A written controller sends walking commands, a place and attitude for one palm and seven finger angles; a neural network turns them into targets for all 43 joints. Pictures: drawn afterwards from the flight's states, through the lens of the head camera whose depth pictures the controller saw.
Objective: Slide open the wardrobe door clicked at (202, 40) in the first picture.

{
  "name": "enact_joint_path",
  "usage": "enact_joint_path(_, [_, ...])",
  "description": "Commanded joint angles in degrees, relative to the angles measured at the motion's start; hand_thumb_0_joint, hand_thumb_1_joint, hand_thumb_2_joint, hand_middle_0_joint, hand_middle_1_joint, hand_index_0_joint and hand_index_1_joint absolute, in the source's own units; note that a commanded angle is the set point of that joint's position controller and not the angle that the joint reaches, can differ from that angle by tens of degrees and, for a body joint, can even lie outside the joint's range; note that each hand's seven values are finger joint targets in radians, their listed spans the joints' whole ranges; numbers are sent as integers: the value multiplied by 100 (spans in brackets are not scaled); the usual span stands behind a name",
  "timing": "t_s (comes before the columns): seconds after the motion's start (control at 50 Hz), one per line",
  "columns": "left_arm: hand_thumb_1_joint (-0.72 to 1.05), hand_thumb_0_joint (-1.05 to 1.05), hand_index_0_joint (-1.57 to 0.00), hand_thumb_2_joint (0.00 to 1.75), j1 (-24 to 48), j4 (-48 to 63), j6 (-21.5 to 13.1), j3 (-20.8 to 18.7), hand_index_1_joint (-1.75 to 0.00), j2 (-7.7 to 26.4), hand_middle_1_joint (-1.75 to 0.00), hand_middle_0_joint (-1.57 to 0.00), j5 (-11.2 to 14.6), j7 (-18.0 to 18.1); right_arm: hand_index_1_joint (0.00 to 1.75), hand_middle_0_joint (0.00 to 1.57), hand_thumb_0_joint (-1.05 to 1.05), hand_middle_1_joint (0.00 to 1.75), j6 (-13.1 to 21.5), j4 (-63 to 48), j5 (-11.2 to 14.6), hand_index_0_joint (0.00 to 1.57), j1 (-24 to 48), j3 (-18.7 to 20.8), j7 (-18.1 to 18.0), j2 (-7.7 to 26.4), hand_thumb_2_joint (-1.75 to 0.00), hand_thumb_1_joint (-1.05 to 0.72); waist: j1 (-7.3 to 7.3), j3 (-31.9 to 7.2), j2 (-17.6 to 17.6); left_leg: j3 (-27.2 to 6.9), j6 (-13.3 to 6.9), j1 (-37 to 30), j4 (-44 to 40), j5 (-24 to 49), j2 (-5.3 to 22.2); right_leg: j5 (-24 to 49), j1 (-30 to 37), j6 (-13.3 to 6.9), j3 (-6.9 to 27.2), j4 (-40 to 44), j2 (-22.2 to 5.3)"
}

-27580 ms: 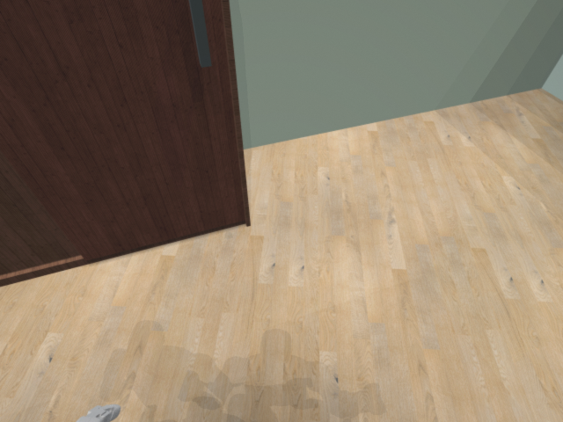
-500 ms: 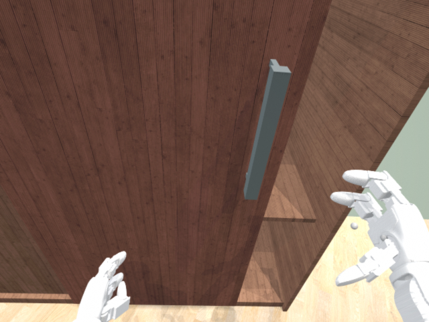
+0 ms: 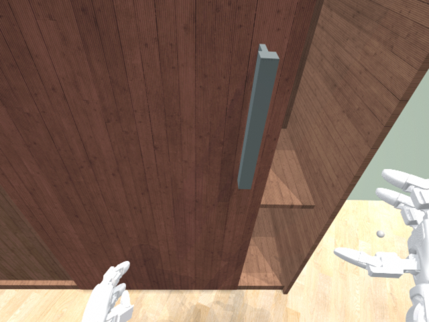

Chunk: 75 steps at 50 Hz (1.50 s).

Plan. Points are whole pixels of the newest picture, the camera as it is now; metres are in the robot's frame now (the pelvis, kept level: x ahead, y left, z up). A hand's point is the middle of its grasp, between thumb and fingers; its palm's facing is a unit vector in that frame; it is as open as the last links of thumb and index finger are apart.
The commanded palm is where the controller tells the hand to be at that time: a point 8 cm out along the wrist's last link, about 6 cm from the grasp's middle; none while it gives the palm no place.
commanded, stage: draw the hand back to the body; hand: right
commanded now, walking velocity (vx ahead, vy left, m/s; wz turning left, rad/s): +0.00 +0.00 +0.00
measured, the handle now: (252, 125) +0.43 -0.07 +0.19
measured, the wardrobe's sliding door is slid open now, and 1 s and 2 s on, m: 0.22 0.22 0.22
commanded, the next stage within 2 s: step back with the hand held close in 0.80 s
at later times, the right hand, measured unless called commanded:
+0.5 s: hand (407, 236) +0.20 -0.27 +0.16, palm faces +0.46 +0.81 -0.36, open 8.1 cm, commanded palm +0.15 -0.30 +0.18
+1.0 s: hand (404, 225) +0.21 -0.27 +0.17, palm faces +0.46 +0.81 -0.37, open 7.4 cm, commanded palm +0.16 -0.30 +0.18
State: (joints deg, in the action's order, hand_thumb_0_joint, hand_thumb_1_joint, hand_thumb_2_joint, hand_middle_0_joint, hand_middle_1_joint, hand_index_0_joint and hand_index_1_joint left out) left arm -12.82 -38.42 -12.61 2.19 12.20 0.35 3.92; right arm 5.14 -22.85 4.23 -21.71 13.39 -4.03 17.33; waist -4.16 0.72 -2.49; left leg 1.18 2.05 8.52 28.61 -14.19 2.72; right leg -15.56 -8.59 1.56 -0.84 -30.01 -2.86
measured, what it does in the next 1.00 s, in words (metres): stands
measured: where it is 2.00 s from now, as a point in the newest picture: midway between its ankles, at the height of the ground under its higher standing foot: outside the picture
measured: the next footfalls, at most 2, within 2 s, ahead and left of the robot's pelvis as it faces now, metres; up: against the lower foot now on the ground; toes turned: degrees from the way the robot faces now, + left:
none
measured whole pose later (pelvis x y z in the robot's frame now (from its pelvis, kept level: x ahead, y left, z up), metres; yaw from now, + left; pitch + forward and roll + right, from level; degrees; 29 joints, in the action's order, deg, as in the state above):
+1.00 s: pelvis +0.01 +0.00 +0.01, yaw +1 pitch -5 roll +1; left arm -11.0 -37.9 -7.8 1.6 12.7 -0.4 4.2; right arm 5.5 -21.1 3.5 -23.0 20.6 -5.0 19.7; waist -4.2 1.4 -2.7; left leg 0.8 2.0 5.3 22.2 -11.8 1.7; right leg -14.5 -5.9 1.4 -1.5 -25.7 -3.8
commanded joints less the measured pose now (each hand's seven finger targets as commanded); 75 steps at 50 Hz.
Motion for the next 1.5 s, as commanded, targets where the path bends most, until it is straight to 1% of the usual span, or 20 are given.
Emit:
enact_joint_path(0.0, [90,0,-20,90,1019,977,-302,-286,-30,647,-30,-20,-28,107,73,22,0,73,491,-1141,-61,22,866,765,-222,1133,-55,-17,6,-373,47,101,-250,63,-705,-20,-136,168,50,-257,-83,763,126])
enact_joint_path(0.12, [90,0,-20,90,1005,935,-225,-308,-30,627,-30,-20,-46,65,60,22,0,60,511,-1176,-84,22,457,848,-222,1079,-65,-39,-43,-336,-214,143,-282,-128,-597,598,-166,768,103,-224,-92,806,98])
enact_joint_path(0.16, [90,0,-20,90,983,946,-168,-329,-30,641,-30,-20,-35,48,55,22,0,55,479,-1129,-59,22,357,928,-219,1111,-69,-47,-38,-289,39,154,-269,-117,-602,661,-189,853,106,-218,-92,810,74])
enact_joint_path(0.22, [90,0,-20,90,1002,958,-86,-330,-30,642,-30,-20,-24,65,49,21,0,49,437,-1008,-48,21,417,998,-209,1135,-74,-57,-28,-60,6,133,-265,-50,-714,516,-206,714,54,-221,-120,852,89])
enact_joint_path(0.32, [90,0,-20,90,979,968,-43,-348,-30,637,-30,-20,-29,81,38,21,0,38,415,-1088,-43,21,335,1197,-225,1261,-83,-75,-58,-219,-261,119,-271,-183,-714,694,-203,873,178,-219,-166,853,119])
enact_joint_path(0.4, [90,0,-20,90,985,973,-10,-365,-30,660,-30,-20,-28,99,30,20,0,30,350,-1017,-16,20,247,1321,-231,1353,-90,-90,-66,-186,-49,111,-256,-167,-808,699,-230,890,235,-236,-178,839,119])
enact_joint_path(0.5, [90,0,-20,90,1004,965,-29,-356,-30,676,-30,-20,-47,114,30,20,0,30,292,-1200,-45,20,536,1134,-233,1272,-90,-90,-22,-208,-239,108,-238,-172,-875,709,-229,907,345,-247,-196,839,163])
enact_joint_path(0.82, [90,0,-20,90,1035,952,41,-330,-30,628,-30,-20,-86,130,30,20,0,30,179,-991,-21,20,398,1180,-187,1242,-90,-90,-52,-78,20,115,-213,-245,-1009,773,-277,1007,394,-250,-207,929,181])
enact_joint_path(0.86, [90,0,-20,90,1040,958,41,-337,-30,636,-30,-20,-83,138,30,20,0,30,183,-1068,-28,20,462,1161,-182,1244,-90,-90,-47,-101,-87,102,-209,-234,-1032,760,-275,1002,450,-259,-235,922,187])
enact_joint_path(0.9, [90,0,-20,90,1066,949,21,-337,-30,664,-30,-20,-83,149,30,20,0,30,210,-1238,-43,20,843,1301,-212,1472,-90,-90,-51,-214,-170,88,-211,-308,-1073,695,-281,932,491,-254,-226,949,216])
enact_joint_path(0.92, [90,0,-20,90,1064,1192,111,-279,-30,735,-30,-20,-55,114,30,20,0,30,578,-1887,-75,20,1865,2062,-305,2297,-90,-90,170,314,-81,-512,-218,426,-1431,1000,-33,378,-62,-325,-263,778,175])
enact_joint_path(0.96, [90,0,-20,90,959,1006,285,-293,-30,616,-30,-20,-113,97,30,20,0,30,616,-921,-113,20,488,1508,-254,1500,-90,-90,213,83,469,-547,-260,575,-1411,1127,131,529,66,-346,-197,546,208])
enact_joint_path(0.98, [90,0,-20,90,944,1092,363,-337,-30,658,-30,-20,-129,81,30,20,0,30,628,-911,-129,20,191,1378,-230,1346,-90,-90,213,-126,380,-464,-247,492,-1260,1363,153,780,106,-339,-218,543,172])
enact_joint_path(1.0, [90,0,-20,90,1004,1140,397,-375,-30,685,-30,-20,-130,84,30,20,0,30,691,-1082,-146,20,151,1380,-225,1360,-90,-90,199,-314,93,-388,-217,399,-1100,1617,135,1019,132,-323,-250,595,146])
enact_joint_path(1.04, [90,0,-20,90,910,1240,502,-414,-30,714,-30,-20,-123,88,30,20,0,30,729,-1107,-145,20,-165,1390,-251,1338,-90,-90,199,-659,-37,-273,-150,244,-803,1722,65,1396,132,-325,-231,719,33])
enact_joint_path(1.14, [90,0,-20,90,882,1457,684,-478,-30,687,-30,-20,-78,134,30,20,0,30,782,-1418,-118,20,-560,1666,-320,1567,-90,-90,208,-1039,162,-122,-47,56,-288,2219,-17,2102,-48,-347,-155,723,-128])
enact_joint_path(1.2, [90,0,-20,90,885,1496,723,-514,-30,701,-30,-20,-71,164,30,20,0,30,834,-1634,-121,20,-654,1907,-379,1796,-90,-90,203,-1090,-25,-175,-44,-27,-125,2298,-22,1938,-320,-373,-108,712,-155])
enact_joint_path(1.3, [90,0,-20,90,831,1518,662,-524,-30,705,-30,-20,-59,185,30,20,0,30,931,-1789,-148,20,-679,1908,-441,1751,-90,-90,233,-890,-261,-284,-47,-44,28,1864,-53,949,-998,-415,-17,796,-190])
enact_joint_path(1.4, [90,0,-20,90,729,1476,522,-538,-30,736,-30,-20,-44,194,30,20,0,30,1063,-1648,-212,20,-595,1897,-493,1662,-90,-90,291,-502,-201,-477,-91,91,-49,641,-60,-1003,-1870,-505,103,918,-194])
enact_joint_path(1.48, [90,0,-20,90,591,1397,392,-537,-30,718,-30,-20,-35,178,30,20,0,30,1186,-1604,-254,20,-351,1766,-530,1554,-90,-90,358,-305,144,-718,-186,872,-536,-652,72,-1562,-1772,-468,125,564,-56])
